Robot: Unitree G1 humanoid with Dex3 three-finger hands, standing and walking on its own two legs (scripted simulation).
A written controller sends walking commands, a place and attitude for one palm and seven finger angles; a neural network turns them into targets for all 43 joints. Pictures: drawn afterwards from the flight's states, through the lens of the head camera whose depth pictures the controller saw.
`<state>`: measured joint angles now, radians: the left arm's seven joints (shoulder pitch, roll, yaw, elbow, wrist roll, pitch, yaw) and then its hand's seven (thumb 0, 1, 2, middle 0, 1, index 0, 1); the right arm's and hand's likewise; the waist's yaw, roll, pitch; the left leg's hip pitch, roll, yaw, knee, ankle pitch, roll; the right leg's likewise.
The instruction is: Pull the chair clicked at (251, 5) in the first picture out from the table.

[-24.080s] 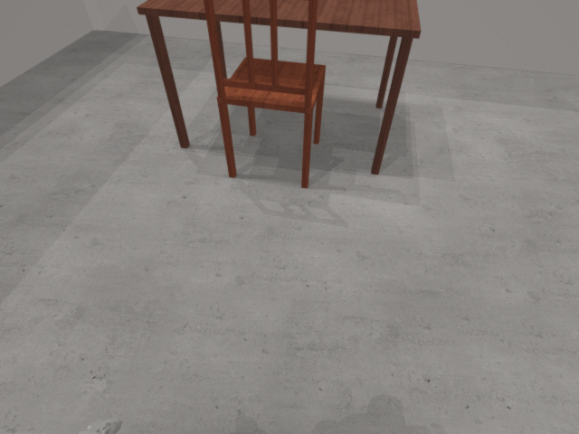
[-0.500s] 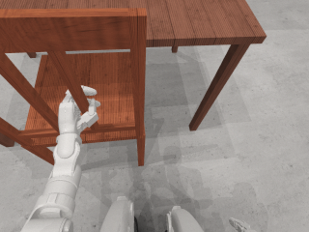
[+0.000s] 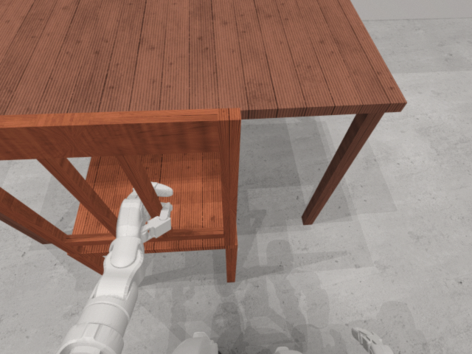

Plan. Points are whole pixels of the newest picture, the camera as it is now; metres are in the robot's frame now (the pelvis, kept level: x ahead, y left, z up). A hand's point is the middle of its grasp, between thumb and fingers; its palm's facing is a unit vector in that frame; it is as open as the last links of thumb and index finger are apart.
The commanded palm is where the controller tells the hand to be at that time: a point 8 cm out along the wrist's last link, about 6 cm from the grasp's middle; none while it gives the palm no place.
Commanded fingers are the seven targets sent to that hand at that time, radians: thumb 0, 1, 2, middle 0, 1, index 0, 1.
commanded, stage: step backward, pulling the chair out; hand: left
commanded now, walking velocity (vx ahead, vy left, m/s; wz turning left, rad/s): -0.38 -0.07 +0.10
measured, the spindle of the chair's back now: (95, 205) +0.37 +0.26 -0.02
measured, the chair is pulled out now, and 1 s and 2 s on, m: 0.02 0.17 0.23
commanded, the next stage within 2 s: none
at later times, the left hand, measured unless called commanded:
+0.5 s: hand (168, 244) +0.30 +0.12 -0.03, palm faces +0.03 -0.99 -0.14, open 5.4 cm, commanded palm +0.28 +0.18 -0.03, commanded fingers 0.00 0.90 0.90 -0.50 -1.45 -0.50 -1.45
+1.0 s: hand (175, 298) +0.22 +0.10 -0.03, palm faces +0.03 -0.99 -0.15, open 5.4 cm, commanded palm +0.21 +0.16 -0.03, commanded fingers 0.00 0.90 0.90 -0.50 -1.45 -0.50 -1.45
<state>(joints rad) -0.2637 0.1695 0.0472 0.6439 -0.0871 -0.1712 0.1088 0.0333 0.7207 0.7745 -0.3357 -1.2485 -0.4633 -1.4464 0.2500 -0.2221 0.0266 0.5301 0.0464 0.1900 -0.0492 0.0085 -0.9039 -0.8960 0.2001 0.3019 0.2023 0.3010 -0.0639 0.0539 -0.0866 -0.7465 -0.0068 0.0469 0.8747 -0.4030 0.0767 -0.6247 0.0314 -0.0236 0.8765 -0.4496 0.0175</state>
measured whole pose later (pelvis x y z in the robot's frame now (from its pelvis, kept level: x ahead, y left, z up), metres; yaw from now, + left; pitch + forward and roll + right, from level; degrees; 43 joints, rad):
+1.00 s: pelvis -0.11 -0.02 +0.03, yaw +1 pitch +1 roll -2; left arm -0.37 0.13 0.00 1.00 -0.08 -0.24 0.09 0.07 0.68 0.80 -0.32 -1.16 -0.50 -1.45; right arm 0.23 -0.26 -0.01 0.72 0.04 0.01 -0.10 0.01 -0.90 -0.90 0.20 0.30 0.20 0.30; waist -0.05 0.07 0.12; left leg -0.46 0.00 -0.01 0.64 -0.27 0.00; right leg -0.33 0.04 -0.07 0.53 -0.22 -0.04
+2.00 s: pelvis -0.20 -0.01 +0.02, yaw +4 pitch +2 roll +0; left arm -0.43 0.12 -0.01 0.89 -0.03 -0.17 0.09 0.06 0.67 0.80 -0.32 -1.24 -0.50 -1.45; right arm 0.16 -0.18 0.00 0.67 0.01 0.04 -0.09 0.01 -0.90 -0.90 0.20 0.30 0.21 0.30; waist -0.09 0.03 0.16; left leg -0.34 0.06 -0.02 0.67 -0.39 -0.06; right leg -0.50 -0.04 -0.06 0.53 -0.07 0.00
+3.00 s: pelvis -0.24 +0.00 +0.03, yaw +4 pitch +3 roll -1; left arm -0.41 0.10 -0.07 0.94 -0.02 -0.20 0.08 0.07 0.69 0.78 -0.29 -1.27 -0.50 -1.45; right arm 0.22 -0.20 -0.02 0.71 -0.01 0.02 -0.09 0.01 -0.90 -0.90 0.20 0.30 0.20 0.30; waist -0.05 0.03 0.12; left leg -0.34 0.03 -0.01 0.62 -0.33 -0.01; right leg -0.36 -0.01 -0.03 0.55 -0.22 0.00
